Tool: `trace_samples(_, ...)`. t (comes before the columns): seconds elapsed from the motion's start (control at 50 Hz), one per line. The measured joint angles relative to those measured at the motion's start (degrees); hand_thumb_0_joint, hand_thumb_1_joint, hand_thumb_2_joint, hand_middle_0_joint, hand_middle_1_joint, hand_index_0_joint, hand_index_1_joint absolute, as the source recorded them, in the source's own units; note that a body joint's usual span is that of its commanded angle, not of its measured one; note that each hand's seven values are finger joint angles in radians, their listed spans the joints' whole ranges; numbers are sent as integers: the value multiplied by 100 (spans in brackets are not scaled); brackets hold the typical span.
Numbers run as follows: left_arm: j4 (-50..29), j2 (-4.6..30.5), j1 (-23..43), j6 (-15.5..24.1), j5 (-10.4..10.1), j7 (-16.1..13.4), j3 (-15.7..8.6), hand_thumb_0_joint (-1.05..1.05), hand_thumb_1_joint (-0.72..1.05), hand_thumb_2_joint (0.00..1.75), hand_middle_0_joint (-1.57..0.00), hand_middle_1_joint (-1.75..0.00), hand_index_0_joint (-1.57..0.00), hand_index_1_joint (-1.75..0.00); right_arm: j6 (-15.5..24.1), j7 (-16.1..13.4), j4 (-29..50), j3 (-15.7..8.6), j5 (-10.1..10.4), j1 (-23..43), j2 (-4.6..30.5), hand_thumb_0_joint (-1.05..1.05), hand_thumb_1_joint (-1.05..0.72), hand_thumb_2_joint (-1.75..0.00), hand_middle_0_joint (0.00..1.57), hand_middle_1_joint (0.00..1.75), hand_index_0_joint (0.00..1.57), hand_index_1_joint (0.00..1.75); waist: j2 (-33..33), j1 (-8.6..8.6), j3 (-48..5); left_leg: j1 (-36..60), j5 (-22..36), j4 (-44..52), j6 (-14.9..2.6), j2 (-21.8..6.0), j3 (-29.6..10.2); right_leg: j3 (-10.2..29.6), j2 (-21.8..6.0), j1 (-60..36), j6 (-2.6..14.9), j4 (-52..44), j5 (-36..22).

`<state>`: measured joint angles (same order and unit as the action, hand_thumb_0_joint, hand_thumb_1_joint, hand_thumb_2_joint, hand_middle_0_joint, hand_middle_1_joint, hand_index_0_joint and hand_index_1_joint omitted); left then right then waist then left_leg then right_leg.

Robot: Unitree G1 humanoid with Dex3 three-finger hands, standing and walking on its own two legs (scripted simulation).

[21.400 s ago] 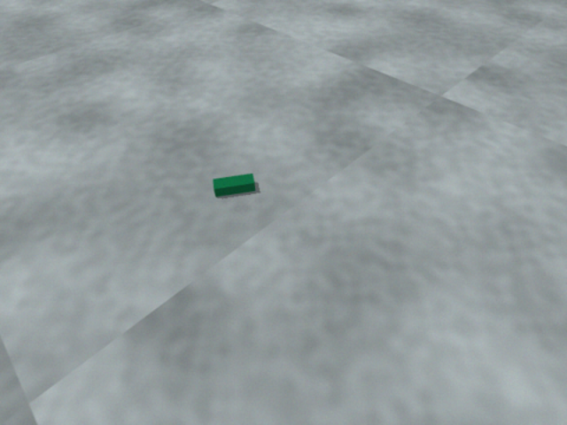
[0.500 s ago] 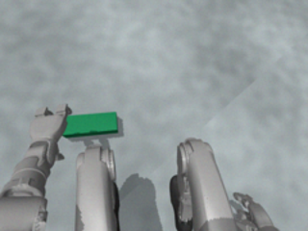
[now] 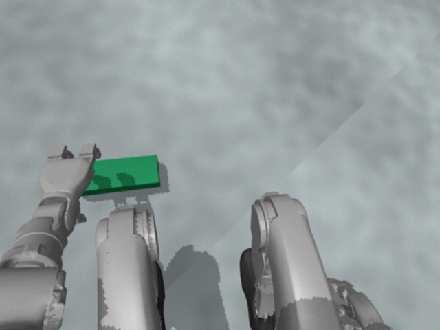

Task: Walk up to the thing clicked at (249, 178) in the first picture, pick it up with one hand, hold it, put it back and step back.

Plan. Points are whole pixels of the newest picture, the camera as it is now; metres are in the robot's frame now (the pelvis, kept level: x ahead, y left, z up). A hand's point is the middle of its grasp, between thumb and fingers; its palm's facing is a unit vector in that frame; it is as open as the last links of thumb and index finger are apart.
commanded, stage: rise first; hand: left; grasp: from above
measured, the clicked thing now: (118, 175) +0.44 +0.22 -0.31
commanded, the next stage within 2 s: none
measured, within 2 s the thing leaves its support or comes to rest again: neither
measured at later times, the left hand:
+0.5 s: hand (85, 187) +0.39 +0.26 -0.19, palm faces -0.46 -0.07 -0.88, open 14.0 cm
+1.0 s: hand (89, 180) +0.40 +0.26 -0.20, palm faces -0.46 -0.06 -0.89, open 14.2 cm
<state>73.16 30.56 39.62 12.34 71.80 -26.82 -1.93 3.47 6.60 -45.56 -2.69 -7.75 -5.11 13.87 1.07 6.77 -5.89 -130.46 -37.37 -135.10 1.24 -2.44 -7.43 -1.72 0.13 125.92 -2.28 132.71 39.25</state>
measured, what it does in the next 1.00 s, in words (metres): stands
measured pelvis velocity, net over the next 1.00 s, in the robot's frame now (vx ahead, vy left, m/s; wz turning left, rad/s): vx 0.01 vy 0.00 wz -0.01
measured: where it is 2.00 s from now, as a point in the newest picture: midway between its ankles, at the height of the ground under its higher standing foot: (206, 312)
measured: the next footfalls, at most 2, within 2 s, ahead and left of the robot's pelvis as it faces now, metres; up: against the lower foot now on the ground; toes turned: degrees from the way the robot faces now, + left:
none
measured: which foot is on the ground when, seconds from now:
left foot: down 0.00-1.00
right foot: down 0.00-1.00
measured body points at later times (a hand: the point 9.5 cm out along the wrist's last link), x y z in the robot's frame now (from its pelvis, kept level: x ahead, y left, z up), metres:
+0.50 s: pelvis +0.01 +0.00 -0.01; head +0.22 +0.05 +0.38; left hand +0.41 +0.26 -0.14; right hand +0.10 -0.28 -0.13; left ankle +0.09 +0.14 -0.31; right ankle +0.10 -0.13 -0.31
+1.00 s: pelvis +0.01 +0.00 -0.02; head +0.23 +0.05 +0.37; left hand +0.42 +0.26 -0.15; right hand +0.09 -0.28 -0.14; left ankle +0.09 +0.14 -0.31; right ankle +0.10 -0.13 -0.31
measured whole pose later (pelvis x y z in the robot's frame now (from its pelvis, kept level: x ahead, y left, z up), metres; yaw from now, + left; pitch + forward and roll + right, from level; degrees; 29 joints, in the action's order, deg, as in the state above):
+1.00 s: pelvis +0.01 +0.00 -0.02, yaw -1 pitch +33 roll -6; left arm 81.3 32.1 45.5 11.9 72.6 -30.3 -3.6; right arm 5.0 8.7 -47.2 -1.3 -10.1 -5.0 14.7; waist 1.1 9.4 -4.3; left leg -133.2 -38.9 -138.7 2.0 -2.2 -8.4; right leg -2.1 0.6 128.9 -2.2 136.1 40.4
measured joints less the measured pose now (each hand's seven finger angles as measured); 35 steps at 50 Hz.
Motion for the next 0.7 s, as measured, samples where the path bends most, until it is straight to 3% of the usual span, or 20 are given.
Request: trace_samples(0.7, 547, 73, 358, 9, 52, -306, -131, 0, -53, 102, -9, -101, -9, -101, 117, 129, -103, 78, -160, 19, 80, 0, -91, -90, 20, 30, 20, 30, 5, 164, 110, -233, -99, -281, 59, 19, -74, -26, 31, 253, 10, 277, 78)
